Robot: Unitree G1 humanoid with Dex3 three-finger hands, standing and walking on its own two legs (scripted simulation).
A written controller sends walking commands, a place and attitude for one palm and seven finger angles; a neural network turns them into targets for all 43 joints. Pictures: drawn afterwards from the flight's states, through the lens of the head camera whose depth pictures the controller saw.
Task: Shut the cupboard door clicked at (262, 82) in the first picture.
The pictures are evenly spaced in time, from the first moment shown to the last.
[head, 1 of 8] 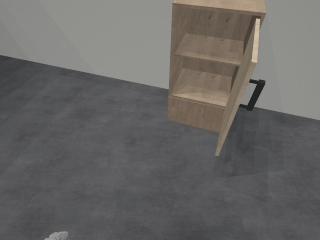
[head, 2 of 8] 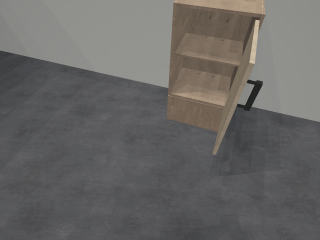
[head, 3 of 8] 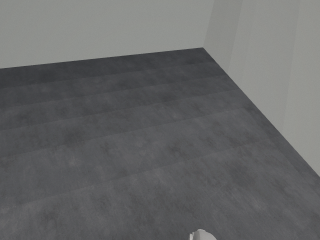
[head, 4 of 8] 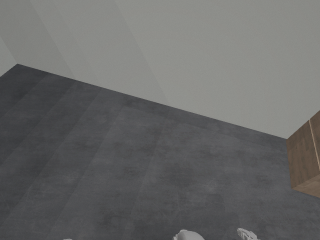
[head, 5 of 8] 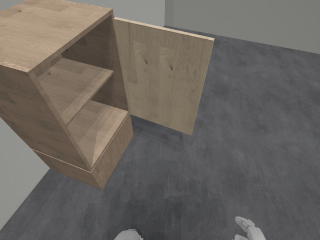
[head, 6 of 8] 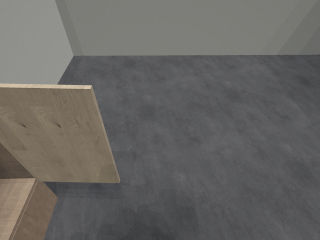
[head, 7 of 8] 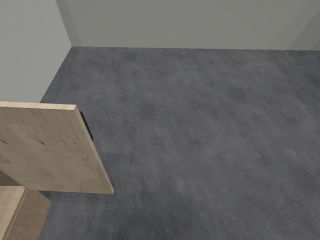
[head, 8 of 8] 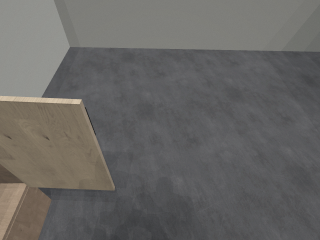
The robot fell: no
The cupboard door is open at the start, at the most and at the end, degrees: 87 87 87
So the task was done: no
